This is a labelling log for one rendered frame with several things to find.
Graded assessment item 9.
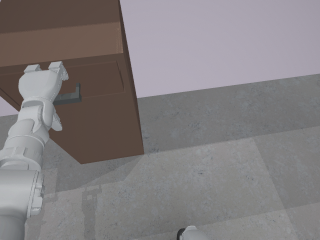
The robot left forearm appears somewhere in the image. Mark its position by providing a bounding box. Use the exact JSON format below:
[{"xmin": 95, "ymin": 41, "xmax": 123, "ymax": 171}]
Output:
[{"xmin": 0, "ymin": 97, "xmax": 54, "ymax": 173}]

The cabinet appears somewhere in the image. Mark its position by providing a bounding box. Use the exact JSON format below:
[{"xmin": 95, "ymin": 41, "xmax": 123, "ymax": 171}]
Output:
[{"xmin": 0, "ymin": 0, "xmax": 144, "ymax": 165}]

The left robot upper arm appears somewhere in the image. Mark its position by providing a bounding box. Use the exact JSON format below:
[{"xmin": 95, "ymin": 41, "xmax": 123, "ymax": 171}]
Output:
[{"xmin": 0, "ymin": 169, "xmax": 45, "ymax": 240}]

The left robot hand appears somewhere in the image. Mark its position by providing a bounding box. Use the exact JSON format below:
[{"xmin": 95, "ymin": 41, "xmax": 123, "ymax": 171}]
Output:
[{"xmin": 18, "ymin": 61, "xmax": 69, "ymax": 131}]

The handle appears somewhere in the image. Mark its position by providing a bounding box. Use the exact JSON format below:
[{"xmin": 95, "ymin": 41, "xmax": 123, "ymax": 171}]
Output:
[{"xmin": 53, "ymin": 82, "xmax": 82, "ymax": 106}]

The robot right shin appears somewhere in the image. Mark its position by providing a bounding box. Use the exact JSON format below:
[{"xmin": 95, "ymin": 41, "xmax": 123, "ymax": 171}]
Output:
[{"xmin": 183, "ymin": 225, "xmax": 197, "ymax": 233}]

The right robot thigh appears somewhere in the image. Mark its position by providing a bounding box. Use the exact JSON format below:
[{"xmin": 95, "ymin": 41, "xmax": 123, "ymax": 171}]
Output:
[{"xmin": 180, "ymin": 229, "xmax": 210, "ymax": 240}]

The drawer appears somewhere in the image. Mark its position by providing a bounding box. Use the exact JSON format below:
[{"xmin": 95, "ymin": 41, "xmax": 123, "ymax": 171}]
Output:
[{"xmin": 0, "ymin": 60, "xmax": 124, "ymax": 106}]

